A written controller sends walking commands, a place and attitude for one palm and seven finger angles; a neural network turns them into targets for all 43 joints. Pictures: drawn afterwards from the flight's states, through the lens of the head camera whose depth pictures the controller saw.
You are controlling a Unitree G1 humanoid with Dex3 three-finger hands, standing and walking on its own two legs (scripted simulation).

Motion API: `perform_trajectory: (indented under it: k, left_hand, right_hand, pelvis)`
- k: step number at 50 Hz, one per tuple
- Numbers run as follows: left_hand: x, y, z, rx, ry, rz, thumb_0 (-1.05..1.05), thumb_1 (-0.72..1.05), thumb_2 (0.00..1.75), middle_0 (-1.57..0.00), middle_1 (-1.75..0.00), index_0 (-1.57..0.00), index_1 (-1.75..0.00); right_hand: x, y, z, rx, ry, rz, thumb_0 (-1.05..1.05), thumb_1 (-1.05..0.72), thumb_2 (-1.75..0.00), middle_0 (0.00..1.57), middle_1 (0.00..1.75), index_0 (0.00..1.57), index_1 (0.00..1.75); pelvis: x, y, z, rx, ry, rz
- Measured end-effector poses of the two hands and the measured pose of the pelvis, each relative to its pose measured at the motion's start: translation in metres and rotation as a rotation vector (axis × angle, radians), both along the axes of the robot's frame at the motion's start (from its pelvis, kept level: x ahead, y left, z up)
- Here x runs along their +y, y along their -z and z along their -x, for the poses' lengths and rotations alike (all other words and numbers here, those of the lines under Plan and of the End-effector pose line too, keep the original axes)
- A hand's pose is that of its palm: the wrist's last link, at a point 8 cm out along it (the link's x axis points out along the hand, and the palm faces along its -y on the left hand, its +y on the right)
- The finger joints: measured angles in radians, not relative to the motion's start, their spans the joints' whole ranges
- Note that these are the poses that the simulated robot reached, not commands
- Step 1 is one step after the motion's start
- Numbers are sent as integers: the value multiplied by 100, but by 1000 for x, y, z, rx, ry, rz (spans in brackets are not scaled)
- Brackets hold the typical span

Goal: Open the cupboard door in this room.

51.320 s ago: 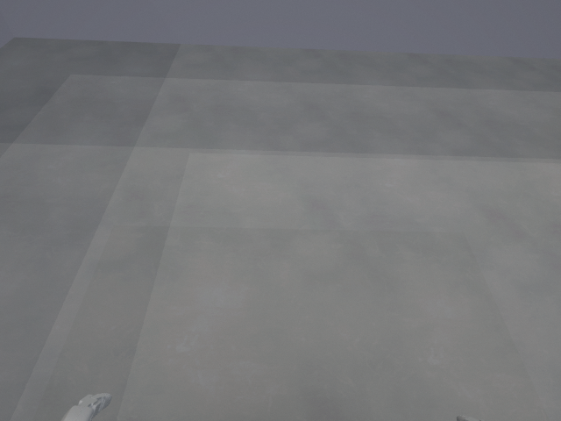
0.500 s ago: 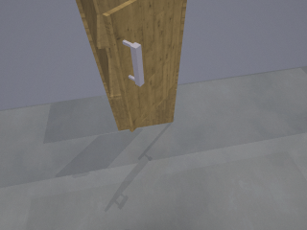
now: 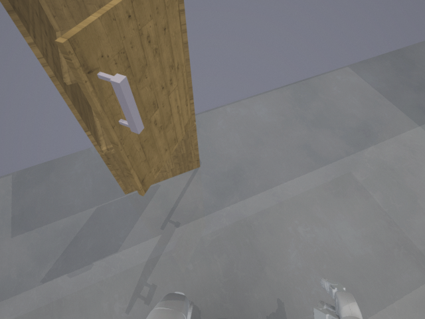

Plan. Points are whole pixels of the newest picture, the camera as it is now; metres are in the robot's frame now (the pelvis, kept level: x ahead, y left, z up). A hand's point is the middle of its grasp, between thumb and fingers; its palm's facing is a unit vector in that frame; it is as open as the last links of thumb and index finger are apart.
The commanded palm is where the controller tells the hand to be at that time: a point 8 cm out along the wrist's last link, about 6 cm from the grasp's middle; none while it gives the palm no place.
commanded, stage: walk to a spot facing it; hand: left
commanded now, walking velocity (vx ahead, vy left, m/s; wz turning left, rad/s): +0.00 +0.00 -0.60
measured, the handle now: (121, 104) +0.53 +0.28 +0.05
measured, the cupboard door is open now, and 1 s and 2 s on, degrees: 42 42 42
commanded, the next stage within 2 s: none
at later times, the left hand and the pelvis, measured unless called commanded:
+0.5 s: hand (130, 282) +0.19 +0.22 -0.17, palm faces -0.34 -0.91 -0.25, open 7.4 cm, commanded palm none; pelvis +0.02 +0.04 -0.01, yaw -20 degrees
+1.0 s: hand (164, 266) +0.23 +0.15 -0.19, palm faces -0.56 -0.81 -0.17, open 7.4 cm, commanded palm none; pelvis +0.08 +0.02 -0.01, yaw -38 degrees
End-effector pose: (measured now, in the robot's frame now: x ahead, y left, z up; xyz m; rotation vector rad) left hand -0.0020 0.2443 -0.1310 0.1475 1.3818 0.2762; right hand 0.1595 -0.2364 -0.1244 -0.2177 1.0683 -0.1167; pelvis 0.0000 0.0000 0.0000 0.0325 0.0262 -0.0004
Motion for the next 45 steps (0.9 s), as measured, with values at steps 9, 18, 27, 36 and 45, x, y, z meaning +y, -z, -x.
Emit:
perform_trajectory:
  k: [9, 18, 27, 36, 45]
  left_hand:
    - [56, 28, -46, -15, 111, 25, 1, 91, 90, -20, -30, -20, -30]
    - [70, 15, -133, -95, 308, 30, 1, 91, 90, -19, -30, -20, -30]
    - [-2, 7, -217, -177, 554, 34, 1, 91, 90, -19, -30, -19, -30]
    - [-61, 0, -235, -216, 672, 38, 1, 91, 90, -20, -30, -20, -30]
    - [-58, 13, -234, -117, 688, 107, 1, 90, 90, -20, -30, -20, -30]
  right_hand:
    - [28, -2, 29, -39, 87, 59, 1, -91, -89, 20, 30, 20, 30]
    - [37, -8, 127, 151, 244, 71, 1, -91, -89, 20, 30, 20, 30]
    - [25, 19, 225, 275, 479, 2, 1, -91, -89, 20, 30, 20, 30]
    - [8, 24, 240, 268, 614, -41, 1, -91, -89, 19, 30, 20, 30]
    - [4, 5, 181, 110, 641, -16, 1, -91, -89, 20, 30, 20, 30]
  pelvis:
    - [44, 17, -8, 8, 85, 56]
    - [54, 2, -13, -3, 235, 76]
    - [34, 14, -18, -5, 379, 46]
    - [17, 11, -18, -16, 483, 23]
    - [18, 6, -53, -1, 578, 26]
